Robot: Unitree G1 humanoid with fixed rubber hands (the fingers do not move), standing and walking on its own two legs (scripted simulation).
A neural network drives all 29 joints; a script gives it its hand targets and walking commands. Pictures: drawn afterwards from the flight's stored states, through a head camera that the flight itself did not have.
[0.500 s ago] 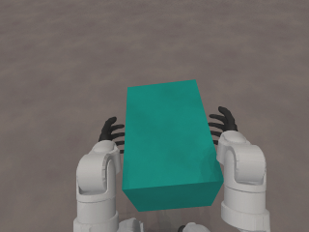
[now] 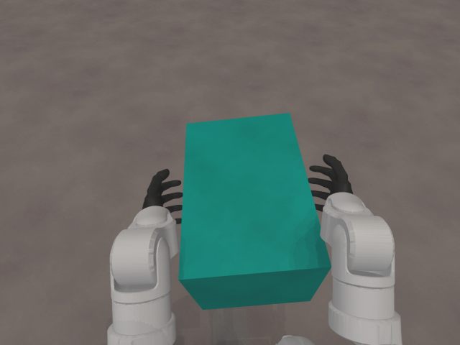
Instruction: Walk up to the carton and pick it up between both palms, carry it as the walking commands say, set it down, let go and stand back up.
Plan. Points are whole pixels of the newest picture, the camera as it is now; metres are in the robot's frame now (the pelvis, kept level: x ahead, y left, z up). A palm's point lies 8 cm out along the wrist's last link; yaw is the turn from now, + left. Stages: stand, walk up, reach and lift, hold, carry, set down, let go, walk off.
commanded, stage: carry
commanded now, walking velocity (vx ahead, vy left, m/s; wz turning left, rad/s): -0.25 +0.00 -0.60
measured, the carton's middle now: (246, 210) +0.35 +0.00 +0.01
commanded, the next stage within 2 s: none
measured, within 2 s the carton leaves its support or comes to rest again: neither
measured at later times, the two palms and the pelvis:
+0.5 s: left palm (178, 327) +0.14 +0.10 +0.08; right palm out of the picture +0.10 -0.17 +0.11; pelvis -0.17 +0.02 -0.01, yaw -12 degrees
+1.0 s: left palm out of the picture -0.03 +0.00 +0.07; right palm out of the picture -0.19 -0.23 +0.06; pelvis -0.34 +0.06 -0.02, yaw -36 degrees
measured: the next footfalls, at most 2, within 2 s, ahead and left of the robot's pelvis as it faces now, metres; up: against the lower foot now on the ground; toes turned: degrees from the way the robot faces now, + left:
right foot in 0.06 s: +0.02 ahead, -0.16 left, +0.00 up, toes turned -2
left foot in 0.44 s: -0.08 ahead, +0.08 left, +0.00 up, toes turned -7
